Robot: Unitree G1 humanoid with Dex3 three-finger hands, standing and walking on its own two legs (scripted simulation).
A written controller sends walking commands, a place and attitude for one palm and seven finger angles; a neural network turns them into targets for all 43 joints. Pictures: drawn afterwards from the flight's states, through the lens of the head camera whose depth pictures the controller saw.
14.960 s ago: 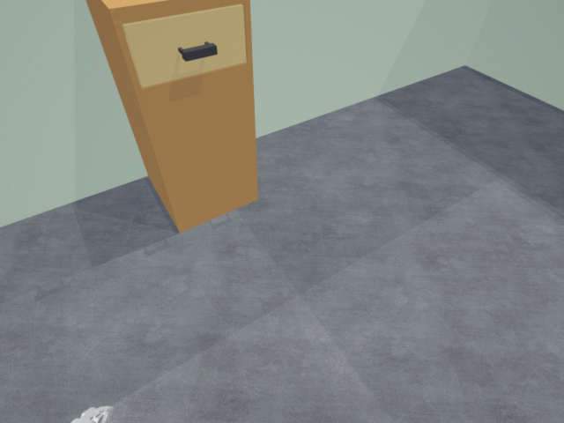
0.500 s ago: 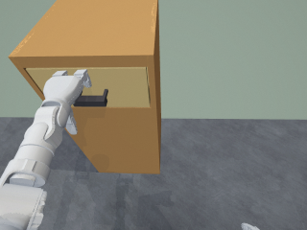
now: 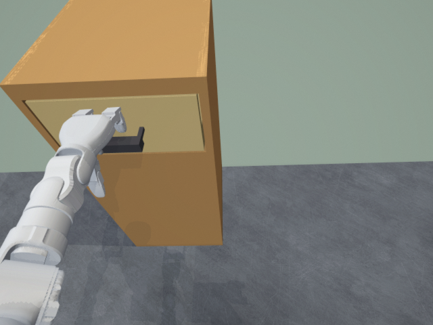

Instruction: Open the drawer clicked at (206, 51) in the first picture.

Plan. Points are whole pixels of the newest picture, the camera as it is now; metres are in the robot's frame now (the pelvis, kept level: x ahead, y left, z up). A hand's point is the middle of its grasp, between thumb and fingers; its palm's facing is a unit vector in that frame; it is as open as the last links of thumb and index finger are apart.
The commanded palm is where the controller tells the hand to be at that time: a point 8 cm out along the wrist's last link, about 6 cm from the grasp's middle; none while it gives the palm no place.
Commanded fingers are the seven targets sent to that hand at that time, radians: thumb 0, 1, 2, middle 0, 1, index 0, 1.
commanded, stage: move the hooked fingers above the handle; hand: left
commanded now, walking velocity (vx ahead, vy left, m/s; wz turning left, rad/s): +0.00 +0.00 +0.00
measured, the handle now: (121, 137) +0.50 +0.25 +0.03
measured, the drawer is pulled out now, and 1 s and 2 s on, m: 0.00 0.00 0.00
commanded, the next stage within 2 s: none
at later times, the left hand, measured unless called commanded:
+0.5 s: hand (117, 152) +0.42 +0.22 +0.07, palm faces -0.15 -0.04 -0.99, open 13.7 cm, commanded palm +0.41 +0.25 +0.15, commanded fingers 0.00 -0.50 0.30 -0.30 -1.20 -0.30 -1.20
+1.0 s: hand (130, 147) +0.43 +0.19 +0.08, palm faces -0.08 -0.07 -0.99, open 13.8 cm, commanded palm +0.42 +0.25 +0.15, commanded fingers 0.00 -0.50 0.30 -0.30 -1.20 -0.30 -1.20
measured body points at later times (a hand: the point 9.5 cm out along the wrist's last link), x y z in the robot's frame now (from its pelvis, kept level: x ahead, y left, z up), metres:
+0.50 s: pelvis +0.00 +0.00 +0.00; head +0.04 -0.03 +0.45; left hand +0.42 +0.22 +0.13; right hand +0.09 -0.26 -0.13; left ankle -0.04 +0.11 -0.73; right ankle +0.01 -0.11 -0.73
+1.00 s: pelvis +0.00 +0.00 +0.00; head +0.05 -0.01 +0.44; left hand +0.43 +0.20 +0.13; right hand +0.09 -0.27 -0.13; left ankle -0.04 +0.11 -0.73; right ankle +0.01 -0.11 -0.73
